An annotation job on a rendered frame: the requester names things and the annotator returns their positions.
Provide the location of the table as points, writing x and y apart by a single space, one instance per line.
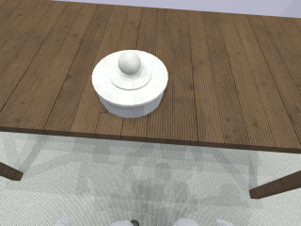
233 79

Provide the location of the pot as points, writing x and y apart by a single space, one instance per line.
132 112

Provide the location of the robot left hand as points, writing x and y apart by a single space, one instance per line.
66 221

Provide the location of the lid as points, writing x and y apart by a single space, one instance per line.
130 90

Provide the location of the knob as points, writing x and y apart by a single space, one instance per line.
129 63

